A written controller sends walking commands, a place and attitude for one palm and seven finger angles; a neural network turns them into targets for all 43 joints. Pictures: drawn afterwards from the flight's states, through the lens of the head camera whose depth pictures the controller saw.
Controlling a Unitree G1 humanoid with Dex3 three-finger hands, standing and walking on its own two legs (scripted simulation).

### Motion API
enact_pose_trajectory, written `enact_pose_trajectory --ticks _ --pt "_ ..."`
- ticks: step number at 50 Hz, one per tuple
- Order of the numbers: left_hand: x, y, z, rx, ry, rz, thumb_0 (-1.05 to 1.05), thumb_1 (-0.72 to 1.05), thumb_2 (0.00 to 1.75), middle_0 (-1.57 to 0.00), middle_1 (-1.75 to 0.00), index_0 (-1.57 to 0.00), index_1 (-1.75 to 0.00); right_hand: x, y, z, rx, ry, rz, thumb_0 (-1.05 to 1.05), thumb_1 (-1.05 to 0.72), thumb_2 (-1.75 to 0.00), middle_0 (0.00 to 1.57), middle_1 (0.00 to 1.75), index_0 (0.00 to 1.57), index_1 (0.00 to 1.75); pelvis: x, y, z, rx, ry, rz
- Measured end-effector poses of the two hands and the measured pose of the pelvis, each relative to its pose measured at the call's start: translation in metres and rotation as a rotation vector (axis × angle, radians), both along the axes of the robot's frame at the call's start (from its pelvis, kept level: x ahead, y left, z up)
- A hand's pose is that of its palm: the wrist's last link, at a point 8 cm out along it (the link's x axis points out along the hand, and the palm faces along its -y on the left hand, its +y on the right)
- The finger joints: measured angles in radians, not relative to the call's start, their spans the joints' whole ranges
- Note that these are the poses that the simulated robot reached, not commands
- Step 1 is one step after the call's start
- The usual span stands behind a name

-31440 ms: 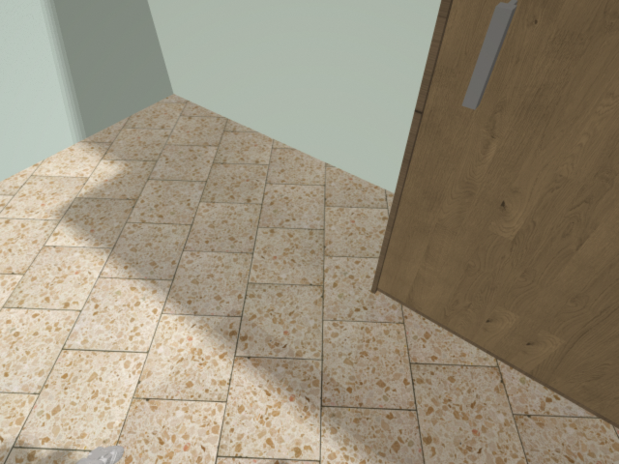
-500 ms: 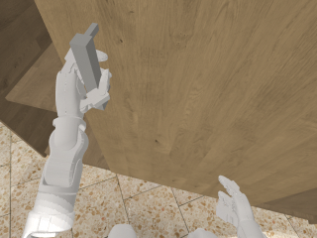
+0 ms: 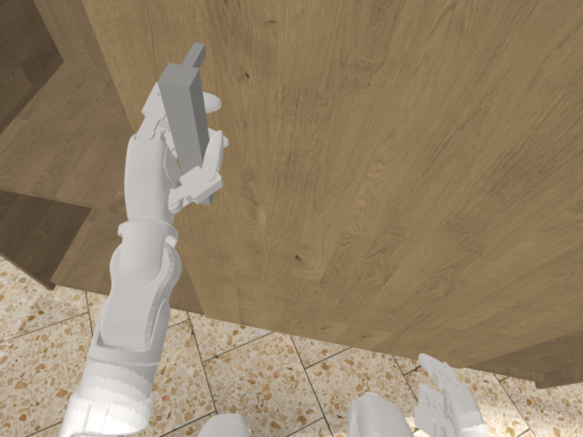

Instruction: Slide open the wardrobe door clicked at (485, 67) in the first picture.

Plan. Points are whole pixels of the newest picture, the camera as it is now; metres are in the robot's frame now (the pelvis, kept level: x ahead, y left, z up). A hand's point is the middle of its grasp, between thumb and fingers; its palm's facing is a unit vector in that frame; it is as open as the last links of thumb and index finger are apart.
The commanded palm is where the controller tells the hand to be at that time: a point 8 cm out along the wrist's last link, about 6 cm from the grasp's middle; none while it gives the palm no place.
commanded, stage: step sideways, sliding the door along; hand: left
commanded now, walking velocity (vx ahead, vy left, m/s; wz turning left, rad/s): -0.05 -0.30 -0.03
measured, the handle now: (200, 132) +0.39 +0.19 +0.17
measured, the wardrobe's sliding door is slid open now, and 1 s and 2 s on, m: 0.54 0.63 0.63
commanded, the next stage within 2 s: stop walking and hold the door there in 0.62 s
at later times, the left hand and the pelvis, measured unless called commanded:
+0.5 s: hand (293, 188) +0.34 +0.08 +0.16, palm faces +0.22 -0.97 -0.06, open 6.3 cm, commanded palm +0.32 +0.06 +0.15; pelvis -0.02 -0.09 -0.03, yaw +2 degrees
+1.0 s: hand (288, 186) +0.35 +0.08 +0.15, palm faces +0.41 -0.87 -0.27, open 6.3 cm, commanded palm +0.31 +0.12 +0.12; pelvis -0.02 -0.17 -0.03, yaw -3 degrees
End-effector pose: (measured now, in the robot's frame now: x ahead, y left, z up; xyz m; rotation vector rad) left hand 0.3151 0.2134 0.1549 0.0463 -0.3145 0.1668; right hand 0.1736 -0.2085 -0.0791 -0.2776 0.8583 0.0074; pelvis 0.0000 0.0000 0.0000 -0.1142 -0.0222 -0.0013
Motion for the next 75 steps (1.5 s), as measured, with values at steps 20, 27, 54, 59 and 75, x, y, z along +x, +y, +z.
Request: enact_pose_trajectory --ticks 20,27,54,59,75 --pt "-0.004 -0.074 0.003 0.067 0.039 0.135 -0.09 0.67 0.8 -0.45 -1.41 -0.27 -1.33 0.03 -0.085 -0.03 0.051 -0.104 0.003 0.01 -0.9 -0.9 0.2 0.29 0.2 0.3 -0.016 -0.09 -0.022 0.087 0.008 0.045" --pt "-0.002 -0.088 -0.001 0.037 -0.017 0.044 -0.07 0.7 0.77 -0.45 -1.41 -0.25 -1.29 0.0 -0.11 -0.031 -0.027 -0.017 -0.058 0.01 -0.91 -0.9 0.2 0.29 0.2 0.3 -0.017 -0.089 -0.027 0.068 -0.015 0.022" --pt "-0.009 -0.092 0.01 0.194 0.149 0.276 -0.19 0.62 0.77 -0.45 -1.41 -0.32 -1.36 -0.052 -0.235 -0.027 -0.027 -0.126 -0.255 0.0 -0.9 -0.9 0.2 0.29 0.2 0.3 -0.03 -0.168 -0.019 0.125 -0.033 -0.068" --pt "-0.008 -0.091 0.006 0.149 0.104 0.226 -0.16 0.63 0.78 -0.45 -1.41 -0.31 -1.37 -0.105 -0.254 -0.021 -0.136 -0.071 -0.335 0.01 -0.9 -0.9 0.2 0.29 0.2 0.3 -0.036 -0.158 -0.023 0.096 -0.038 -0.07" --pt "-0.01 -0.094 0.009 0.12 0.169 0.223 -0.15 0.68 0.74 -0.45 -1.41 -0.27 -1.36 -0.204 -0.204 -0.037 -0.024 0.047 -0.368 0.01 -0.9 -0.9 0.2 0.3 0.2 0.3 -0.076 -0.165 -0.014 0.091 -0.033 -0.149"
